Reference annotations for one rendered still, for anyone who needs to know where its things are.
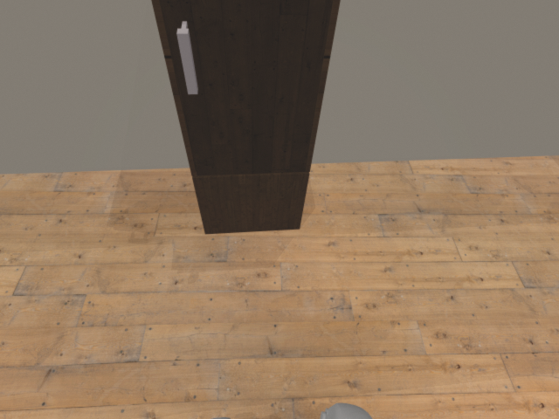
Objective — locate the handle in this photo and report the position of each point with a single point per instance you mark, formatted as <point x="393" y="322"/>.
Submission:
<point x="183" y="37"/>

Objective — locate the cupboard door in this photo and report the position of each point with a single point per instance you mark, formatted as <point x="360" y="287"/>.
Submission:
<point x="258" y="66"/>

